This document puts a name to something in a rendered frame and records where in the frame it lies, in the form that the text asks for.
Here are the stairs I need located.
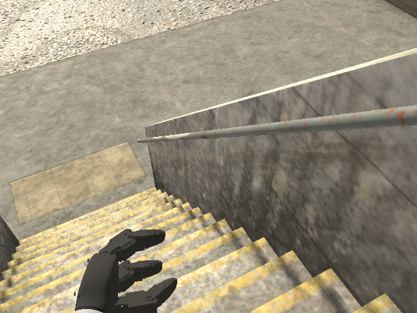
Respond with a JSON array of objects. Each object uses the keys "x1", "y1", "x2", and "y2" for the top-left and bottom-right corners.
[{"x1": 0, "y1": 187, "x2": 402, "y2": 313}]

